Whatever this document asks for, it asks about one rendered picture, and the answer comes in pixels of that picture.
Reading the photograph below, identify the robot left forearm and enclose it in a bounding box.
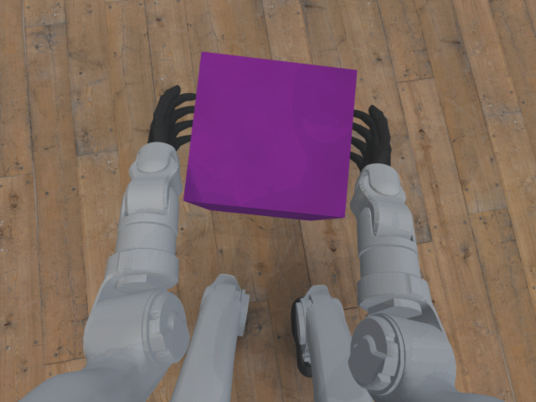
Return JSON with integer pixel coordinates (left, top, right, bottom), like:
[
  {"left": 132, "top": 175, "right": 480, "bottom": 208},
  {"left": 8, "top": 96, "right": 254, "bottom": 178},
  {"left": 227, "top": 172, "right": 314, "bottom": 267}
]
[{"left": 83, "top": 142, "right": 183, "bottom": 353}]

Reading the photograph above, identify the carton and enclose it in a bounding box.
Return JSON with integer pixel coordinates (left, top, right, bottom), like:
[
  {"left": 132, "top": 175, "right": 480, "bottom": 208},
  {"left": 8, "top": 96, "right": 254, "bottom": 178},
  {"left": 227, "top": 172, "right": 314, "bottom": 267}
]
[{"left": 183, "top": 52, "right": 357, "bottom": 221}]

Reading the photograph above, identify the left robot hand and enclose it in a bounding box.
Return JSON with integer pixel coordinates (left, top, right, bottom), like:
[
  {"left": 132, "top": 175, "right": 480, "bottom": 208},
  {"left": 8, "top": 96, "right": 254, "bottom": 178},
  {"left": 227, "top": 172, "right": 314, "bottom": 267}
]
[{"left": 147, "top": 85, "right": 196, "bottom": 151}]

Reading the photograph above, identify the right robot upper arm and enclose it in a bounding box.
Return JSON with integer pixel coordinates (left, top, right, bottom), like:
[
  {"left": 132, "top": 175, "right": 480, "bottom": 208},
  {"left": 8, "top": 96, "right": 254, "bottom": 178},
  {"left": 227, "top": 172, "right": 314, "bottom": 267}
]
[{"left": 348, "top": 313, "right": 504, "bottom": 402}]

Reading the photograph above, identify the right robot shin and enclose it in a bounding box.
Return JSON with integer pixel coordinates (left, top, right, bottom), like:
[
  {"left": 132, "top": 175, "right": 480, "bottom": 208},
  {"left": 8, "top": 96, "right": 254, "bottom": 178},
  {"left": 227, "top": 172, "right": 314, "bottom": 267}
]
[{"left": 301, "top": 285, "right": 344, "bottom": 362}]

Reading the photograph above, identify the left robot upper arm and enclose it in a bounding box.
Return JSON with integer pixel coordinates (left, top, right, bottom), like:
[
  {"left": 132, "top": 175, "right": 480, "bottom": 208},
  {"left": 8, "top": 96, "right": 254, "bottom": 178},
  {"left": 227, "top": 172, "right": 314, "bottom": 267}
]
[{"left": 19, "top": 290, "right": 190, "bottom": 402}]

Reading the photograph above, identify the robot left thigh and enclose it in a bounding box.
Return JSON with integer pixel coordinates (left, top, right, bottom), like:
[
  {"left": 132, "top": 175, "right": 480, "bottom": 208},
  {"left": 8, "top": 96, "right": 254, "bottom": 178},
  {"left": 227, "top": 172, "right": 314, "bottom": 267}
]
[{"left": 170, "top": 282, "right": 250, "bottom": 402}]

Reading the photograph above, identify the right robot hand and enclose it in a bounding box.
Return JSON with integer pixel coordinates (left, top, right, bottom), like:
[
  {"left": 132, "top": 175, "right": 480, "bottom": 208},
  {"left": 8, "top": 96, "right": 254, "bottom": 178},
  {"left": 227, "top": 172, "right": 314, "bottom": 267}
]
[{"left": 350, "top": 105, "right": 392, "bottom": 172}]

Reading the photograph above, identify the robot right forearm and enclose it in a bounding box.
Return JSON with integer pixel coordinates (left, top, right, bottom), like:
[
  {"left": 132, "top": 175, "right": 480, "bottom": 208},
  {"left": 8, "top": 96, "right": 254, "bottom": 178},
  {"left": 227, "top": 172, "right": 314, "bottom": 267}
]
[{"left": 350, "top": 163, "right": 455, "bottom": 356}]

